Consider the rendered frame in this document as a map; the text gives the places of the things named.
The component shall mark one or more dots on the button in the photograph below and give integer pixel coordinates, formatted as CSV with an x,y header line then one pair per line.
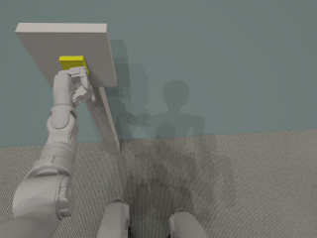
x,y
67,62

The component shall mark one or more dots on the left robot upper arm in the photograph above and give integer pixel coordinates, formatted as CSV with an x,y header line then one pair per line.
x,y
41,203

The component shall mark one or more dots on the robot right thigh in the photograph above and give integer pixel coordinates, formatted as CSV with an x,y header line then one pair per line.
x,y
184,225

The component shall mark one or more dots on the left robot forearm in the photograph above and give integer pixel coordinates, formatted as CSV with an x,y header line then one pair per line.
x,y
60,149

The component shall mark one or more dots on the panel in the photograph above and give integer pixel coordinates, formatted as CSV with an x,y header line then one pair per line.
x,y
46,42

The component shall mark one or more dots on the left robot hand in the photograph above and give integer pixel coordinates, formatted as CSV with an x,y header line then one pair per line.
x,y
64,89

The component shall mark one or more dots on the robot thigh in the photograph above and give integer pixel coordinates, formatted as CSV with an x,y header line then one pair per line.
x,y
115,221
184,225

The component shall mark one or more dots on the robot left thigh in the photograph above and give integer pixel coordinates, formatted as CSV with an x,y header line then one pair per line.
x,y
115,221

